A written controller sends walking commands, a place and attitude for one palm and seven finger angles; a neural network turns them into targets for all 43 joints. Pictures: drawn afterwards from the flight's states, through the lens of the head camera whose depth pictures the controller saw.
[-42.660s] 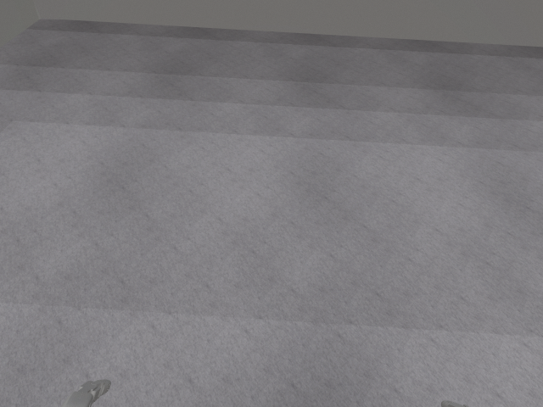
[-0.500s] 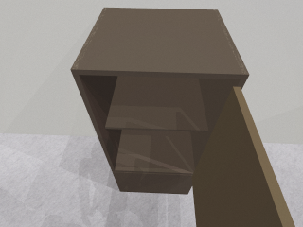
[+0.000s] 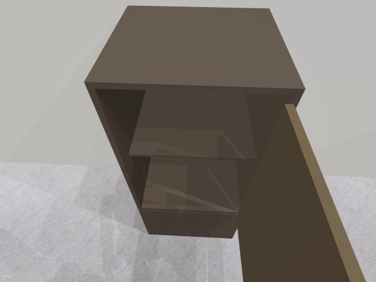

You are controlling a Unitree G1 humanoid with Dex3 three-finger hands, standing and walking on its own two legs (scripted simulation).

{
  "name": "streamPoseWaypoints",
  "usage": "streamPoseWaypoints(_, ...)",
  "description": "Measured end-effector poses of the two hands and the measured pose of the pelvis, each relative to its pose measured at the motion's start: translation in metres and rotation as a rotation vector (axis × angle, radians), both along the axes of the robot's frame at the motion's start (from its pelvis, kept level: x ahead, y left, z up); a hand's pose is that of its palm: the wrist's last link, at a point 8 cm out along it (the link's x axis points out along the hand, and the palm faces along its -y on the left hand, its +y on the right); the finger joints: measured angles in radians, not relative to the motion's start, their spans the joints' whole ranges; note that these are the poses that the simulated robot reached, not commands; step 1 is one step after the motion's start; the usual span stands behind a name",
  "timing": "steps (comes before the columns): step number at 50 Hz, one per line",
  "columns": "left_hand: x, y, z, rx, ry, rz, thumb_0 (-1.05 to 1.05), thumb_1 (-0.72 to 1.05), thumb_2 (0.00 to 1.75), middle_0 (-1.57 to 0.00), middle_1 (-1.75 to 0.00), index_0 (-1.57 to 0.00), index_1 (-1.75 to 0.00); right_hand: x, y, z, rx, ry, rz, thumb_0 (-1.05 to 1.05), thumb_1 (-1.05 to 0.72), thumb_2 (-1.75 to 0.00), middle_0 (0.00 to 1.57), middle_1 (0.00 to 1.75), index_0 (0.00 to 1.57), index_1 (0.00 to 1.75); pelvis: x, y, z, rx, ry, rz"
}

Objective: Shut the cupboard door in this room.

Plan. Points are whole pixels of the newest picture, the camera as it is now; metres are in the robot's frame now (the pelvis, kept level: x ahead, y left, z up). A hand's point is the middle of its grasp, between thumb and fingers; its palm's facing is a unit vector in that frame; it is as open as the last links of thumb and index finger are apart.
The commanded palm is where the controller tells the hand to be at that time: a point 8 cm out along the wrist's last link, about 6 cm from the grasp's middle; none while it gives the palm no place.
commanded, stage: turn or walk to find it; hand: left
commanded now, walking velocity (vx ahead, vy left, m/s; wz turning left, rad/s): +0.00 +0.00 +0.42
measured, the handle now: out of the picture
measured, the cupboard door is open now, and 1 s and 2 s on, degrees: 91 92 76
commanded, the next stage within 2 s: none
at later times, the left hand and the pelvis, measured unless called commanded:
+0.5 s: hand out of the picture +0.01 +0.23 -0.18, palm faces +0.18 -0.96 -0.23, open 7.4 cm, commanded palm none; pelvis -0.01 +0.03 -0.01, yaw +10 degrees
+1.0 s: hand out of the picture -0.01 +0.23 -0.17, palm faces +0.36 -0.90 -0.25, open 7.3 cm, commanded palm none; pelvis -0.02 +0.02 -0.01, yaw +23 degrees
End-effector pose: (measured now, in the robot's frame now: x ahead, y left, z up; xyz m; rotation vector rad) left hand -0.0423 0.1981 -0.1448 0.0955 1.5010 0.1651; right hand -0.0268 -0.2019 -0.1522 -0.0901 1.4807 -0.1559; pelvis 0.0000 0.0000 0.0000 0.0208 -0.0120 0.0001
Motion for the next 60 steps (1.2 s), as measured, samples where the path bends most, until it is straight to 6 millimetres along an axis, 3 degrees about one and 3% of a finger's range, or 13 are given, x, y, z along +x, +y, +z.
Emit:
streamPoseWaypoints(10, 0.003, 0.02, -0.011, 0.03, -0.056, 0.073, 0.0, 0.91, 0.9, -0.2, -0.3, -0.2, -0.3, 0.016, -0.003, -0.007, -0.021, 0.019, 0.064, 0.01, -0.91, -0.9, 0.2, 0.29, 0.2, 0.3, -0.005, 0.007, -0.01, -0.011, -0.009, 0.07)
streamPoseWaypoints(18, -0.004, 0.058, -0.029, 0.029, -0.018, 0.101, 0.0, 0.91, 0.9, -0.2, -0.3, -0.2, -0.3, 0.02, 0.0, -0.006, -0.081, 0.01, 0.078, 0.01, -0.91, -0.9, 0.2, 0.29, 0.2, 0.3, -0.006, 0.031, -0.022, 0.008, -0.019, 0.112)
streamPoseWaypoints(26, 0.044, 0.082, 0.0, 0.094, -0.171, 0.11, 0.0, 0.91, 0.9, -0.2, -0.3, -0.2, -0.3, 0.021, 0.0, 0.004, -0.064, 0.047, 0.154, 0.01, -0.91, -0.89, 0.2, 0.29, 0.2, 0.3, -0.015, 0.03, -0.006, -0.015, 0.03, 0.187)
streamPoseWaypoints(33, 0.069, 0.067, 0.01, 0.135, -0.284, 0.126, 0.0, 0.91, 0.9, -0.2, -0.3, -0.2, -0.3, 0.022, -0.017, -0.001, -0.013, 0.047, 0.164, 0.01, -0.91, -0.89, 0.2, 0.3, 0.2, 0.3, -0.013, 0.005, -0.008, -0.007, 0.042, 0.255)
streamPoseWaypoints(40, 0.046, 0.04, 0.017, 0.116, -0.26, 0.176, 0.0, 0.91, 0.9, -0.2, -0.3, -0.2, -0.3, 0.02, -0.036, 0.003, -0.025, 0.099, 0.188, 0.0, -0.91, -0.9, 0.2, 0.29, 0.2, 0.3, -0.012, -0.001, -0.001, -0.001, 0.019, 0.308)
streamPoseWaypoints(45, 0.027, 0.052, 0.018, 0.136, -0.236, 0.214, -0.01, 0.92, 0.9, -0.21, -0.3, -0.2, -0.3, 0.019, -0.033, 0.003, -0.026, 0.106, 0.202, 0.0, -0.91, -0.9, 0.2, 0.29, 0.2, 0.3, -0.015, 0.006, -0.001, -0.004, 0.013, 0.355)
streamPoseWaypoints(50, 0.004, 0.071, 0.008, 0.136, -0.231, 0.27, 0.0, 0.92, 0.9, -0.2, -0.3, -0.2, -0.3, 0.019, -0.017, 0.004, -0.042, 0.114, 0.259, 0.0, -0.91, -0.9, 0.2, 0.29, 0.2, 0.3, -0.023, 0.021, -0.007, -0.007, 0.007, 0.395)
streamPoseWaypoints(55, -0.028, 0.094, -0.017, 0.113, -0.198, 0.342, 0.0, 0.91, 0.9, -0.2, -0.3, -0.2, -0.3, 0.023, 0.006, 0.003, -0.078, 0.082, 0.323, 0.0, -0.91, -0.9, 0.2, 0.29, 0.2, 0.3, -0.035, 0.04, -0.02, -0.014, 0.015, 0.433)
streamPoseWaypoints(60, -0.042, 0.1, -0.008, 0.092, -0.17, 0.379, 0.0, 0.91, 0.9, -0.2, -0.3, -0.2, -0.3, 0.025, 0.029, 0.013, -0.072, 0.073, 0.375, 0.0, -0.91, -0.9, 0.2, 0.29, 0.2, 0.3, -0.043, 0.048, -0.007, -0.03, 0.03, 0.466)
